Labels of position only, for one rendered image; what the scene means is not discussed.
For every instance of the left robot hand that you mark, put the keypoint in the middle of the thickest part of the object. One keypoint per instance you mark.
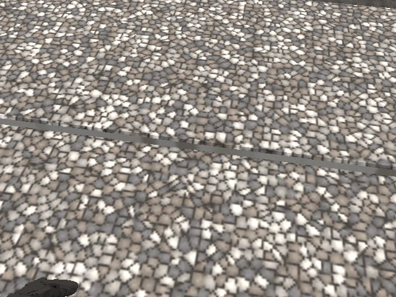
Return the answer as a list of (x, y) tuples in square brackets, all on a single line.
[(47, 288)]

